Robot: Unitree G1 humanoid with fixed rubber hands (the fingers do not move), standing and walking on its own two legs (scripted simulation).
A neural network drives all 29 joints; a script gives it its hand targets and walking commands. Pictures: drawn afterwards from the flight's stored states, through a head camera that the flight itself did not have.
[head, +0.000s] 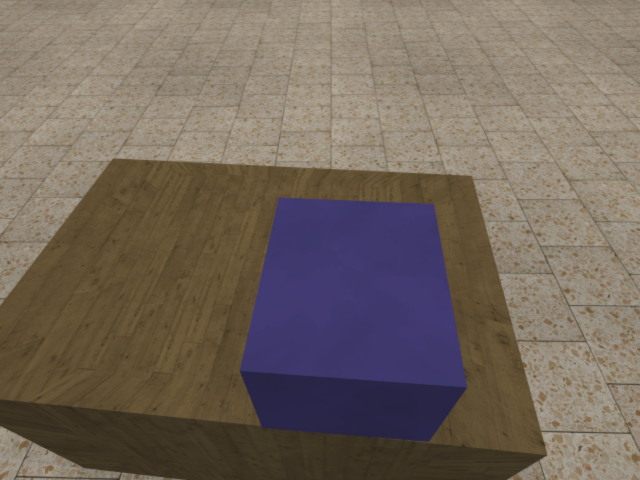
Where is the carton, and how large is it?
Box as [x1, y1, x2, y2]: [240, 197, 466, 441]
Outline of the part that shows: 279,197 240,367 240,372 262,427 428,441 466,387 433,204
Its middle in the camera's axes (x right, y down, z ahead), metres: +0.05 +0.12 +0.65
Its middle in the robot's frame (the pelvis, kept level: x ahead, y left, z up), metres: +0.41 -0.03 -0.09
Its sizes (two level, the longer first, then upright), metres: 0.320 0.272 0.224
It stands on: a pedestal, 0.58 m high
